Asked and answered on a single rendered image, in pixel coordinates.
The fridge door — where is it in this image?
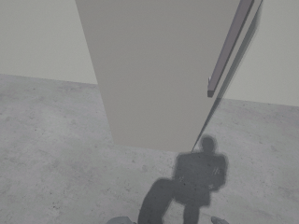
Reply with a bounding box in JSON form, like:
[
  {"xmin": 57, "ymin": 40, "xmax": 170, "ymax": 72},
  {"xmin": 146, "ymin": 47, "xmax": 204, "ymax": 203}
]
[{"xmin": 75, "ymin": 0, "xmax": 262, "ymax": 154}]

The handle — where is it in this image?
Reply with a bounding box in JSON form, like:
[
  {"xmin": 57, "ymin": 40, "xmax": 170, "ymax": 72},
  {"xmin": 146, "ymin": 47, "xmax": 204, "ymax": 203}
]
[{"xmin": 207, "ymin": 0, "xmax": 252, "ymax": 91}]

